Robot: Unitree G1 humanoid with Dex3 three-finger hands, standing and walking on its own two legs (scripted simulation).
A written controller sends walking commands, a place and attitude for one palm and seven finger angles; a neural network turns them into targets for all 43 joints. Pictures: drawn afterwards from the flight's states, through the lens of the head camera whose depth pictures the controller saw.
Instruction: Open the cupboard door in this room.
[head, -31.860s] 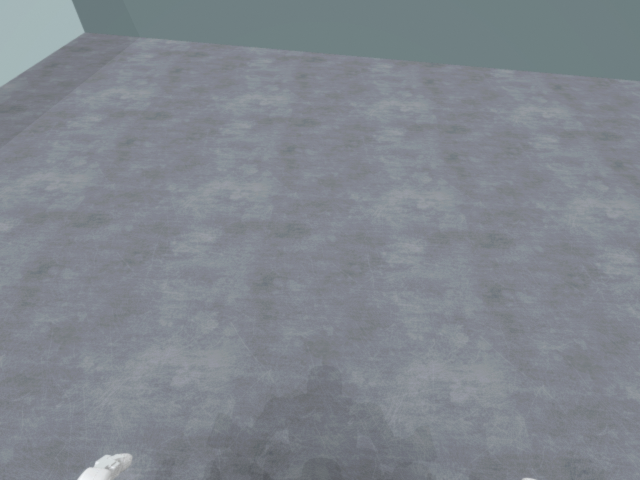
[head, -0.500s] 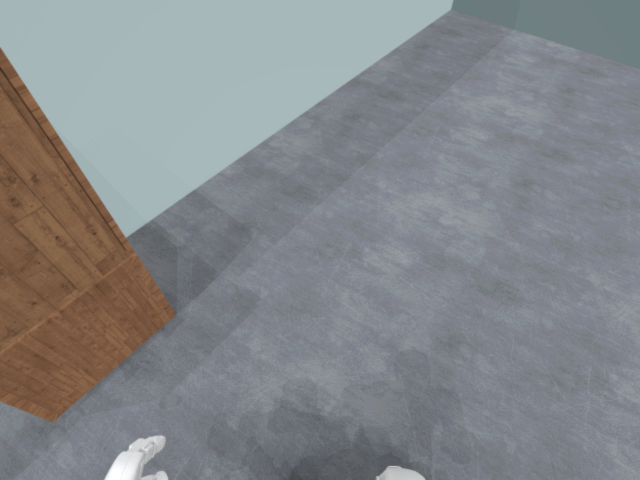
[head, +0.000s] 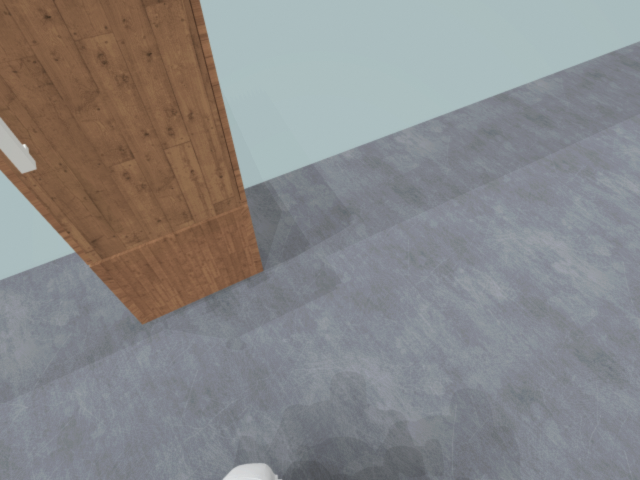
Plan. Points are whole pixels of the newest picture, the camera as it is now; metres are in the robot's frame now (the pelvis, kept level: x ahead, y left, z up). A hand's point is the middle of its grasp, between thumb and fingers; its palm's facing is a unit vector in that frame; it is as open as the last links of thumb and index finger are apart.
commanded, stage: turn to face it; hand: left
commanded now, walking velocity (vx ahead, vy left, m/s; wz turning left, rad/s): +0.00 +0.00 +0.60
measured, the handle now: (0, 127) +0.59 +0.58 +0.06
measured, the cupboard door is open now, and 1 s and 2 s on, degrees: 0 0 0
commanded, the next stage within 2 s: take the last steps up to it in 0.82 s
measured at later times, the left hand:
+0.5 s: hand out of the picture +0.08 +0.23 -0.15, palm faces +0.27 -0.92 -0.29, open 7.4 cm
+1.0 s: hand out of the picture -0.12 +0.18 -0.18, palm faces +0.55 -0.80 -0.24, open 7.4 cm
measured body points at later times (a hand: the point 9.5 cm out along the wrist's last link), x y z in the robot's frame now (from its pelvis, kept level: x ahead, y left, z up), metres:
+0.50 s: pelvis +0.01 -0.01 -0.01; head +0.06 -0.02 +0.44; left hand +0.06 +0.28 -0.12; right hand +0.13 -0.23 -0.16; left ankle -0.01 +0.13 -0.73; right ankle +0.04 -0.12 -0.74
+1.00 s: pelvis -0.01 +0.00 -0.01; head +0.00 +0.03 +0.44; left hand -0.15 +0.22 -0.16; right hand +0.21 -0.16 -0.14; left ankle -0.07 +0.09 -0.74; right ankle +0.04 -0.12 -0.72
